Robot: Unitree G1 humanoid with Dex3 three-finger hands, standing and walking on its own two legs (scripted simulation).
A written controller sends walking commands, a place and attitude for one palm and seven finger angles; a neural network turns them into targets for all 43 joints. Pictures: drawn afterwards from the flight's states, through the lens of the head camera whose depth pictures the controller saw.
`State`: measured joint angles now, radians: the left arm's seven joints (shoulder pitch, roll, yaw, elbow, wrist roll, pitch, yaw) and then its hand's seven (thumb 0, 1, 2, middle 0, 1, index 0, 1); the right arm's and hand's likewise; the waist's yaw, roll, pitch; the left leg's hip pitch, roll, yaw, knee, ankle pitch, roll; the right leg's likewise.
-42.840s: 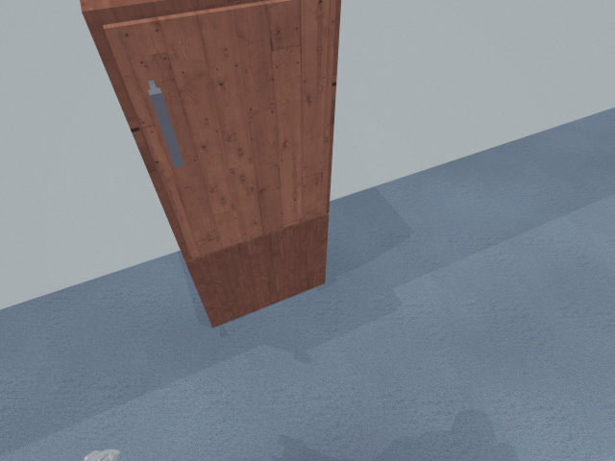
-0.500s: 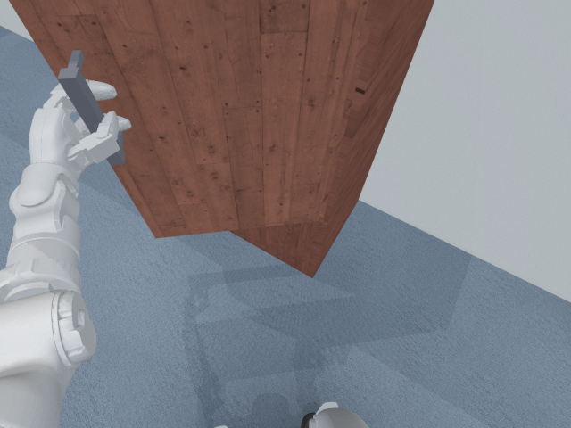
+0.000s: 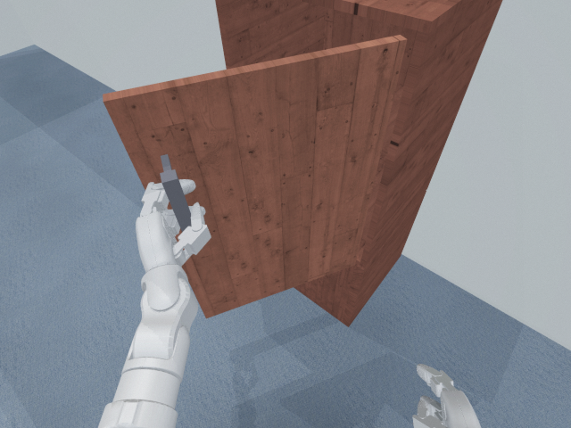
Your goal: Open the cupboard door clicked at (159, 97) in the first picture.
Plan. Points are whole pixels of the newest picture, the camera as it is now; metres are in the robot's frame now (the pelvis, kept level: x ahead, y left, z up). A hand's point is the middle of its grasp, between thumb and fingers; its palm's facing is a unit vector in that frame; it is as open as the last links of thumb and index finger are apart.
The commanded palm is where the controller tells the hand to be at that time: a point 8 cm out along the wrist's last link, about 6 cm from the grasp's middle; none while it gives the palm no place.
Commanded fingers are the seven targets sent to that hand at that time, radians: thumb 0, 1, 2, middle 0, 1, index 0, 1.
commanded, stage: pull the door open along its arc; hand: left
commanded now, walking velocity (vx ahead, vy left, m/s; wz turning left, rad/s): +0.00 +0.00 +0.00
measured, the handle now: (181, 205) +0.41 +0.18 +0.10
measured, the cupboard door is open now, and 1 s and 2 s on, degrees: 61 78 79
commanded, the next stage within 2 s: open thumb and fingers to let go in 0.40 s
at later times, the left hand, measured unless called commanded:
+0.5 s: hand (253, 291) +0.26 +0.05 +0.10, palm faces +0.31 -0.95 -0.02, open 5.8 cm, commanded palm +0.23 +0.10 +0.09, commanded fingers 0.00 0.83 0.87 -0.40 -1.34 -0.40 -1.34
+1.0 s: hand (236, 279) +0.28 +0.08 +0.10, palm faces +0.37 -0.93 +0.01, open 12.2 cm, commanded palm +0.23 +0.11 +0.09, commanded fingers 0.00 -0.50 0.30 -0.27 -1.00 -0.27 -1.00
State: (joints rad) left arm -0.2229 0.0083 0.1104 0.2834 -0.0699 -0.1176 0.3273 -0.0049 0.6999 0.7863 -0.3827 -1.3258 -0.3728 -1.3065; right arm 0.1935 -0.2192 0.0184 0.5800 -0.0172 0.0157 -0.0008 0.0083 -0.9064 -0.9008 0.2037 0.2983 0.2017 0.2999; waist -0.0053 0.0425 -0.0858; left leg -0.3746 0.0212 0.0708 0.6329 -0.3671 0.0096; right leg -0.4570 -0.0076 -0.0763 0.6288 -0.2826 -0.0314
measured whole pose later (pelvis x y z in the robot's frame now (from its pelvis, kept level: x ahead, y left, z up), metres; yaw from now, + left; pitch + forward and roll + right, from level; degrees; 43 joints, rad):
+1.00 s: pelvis -0.02 -0.01 +0.00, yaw +3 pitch -1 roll +0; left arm 0.01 -0.10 -0.21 0.04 0.03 0.00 0.51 0.00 -0.22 0.42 -0.31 -1.22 -0.33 -1.22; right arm 0.16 -0.19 0.04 0.61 -0.05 0.06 -0.04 0.01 -0.90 -0.90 0.20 0.30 0.20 0.30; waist 0.03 0.05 -0.02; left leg -0.26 0.01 0.02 0.61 -0.33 0.00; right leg -0.31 -0.02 -0.12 0.59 -0.26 -0.05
